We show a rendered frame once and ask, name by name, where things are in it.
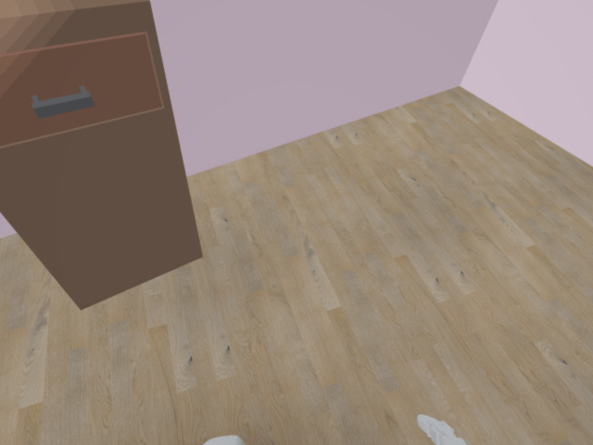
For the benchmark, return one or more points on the handle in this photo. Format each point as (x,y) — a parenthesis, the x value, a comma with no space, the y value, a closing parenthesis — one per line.
(59,105)

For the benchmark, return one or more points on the cabinet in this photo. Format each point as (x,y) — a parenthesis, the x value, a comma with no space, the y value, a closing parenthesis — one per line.
(105,207)

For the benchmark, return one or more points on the right robot hand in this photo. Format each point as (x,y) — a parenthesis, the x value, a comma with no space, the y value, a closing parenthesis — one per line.
(440,432)

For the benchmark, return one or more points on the drawer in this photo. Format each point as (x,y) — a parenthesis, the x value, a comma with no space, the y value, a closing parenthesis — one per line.
(117,71)

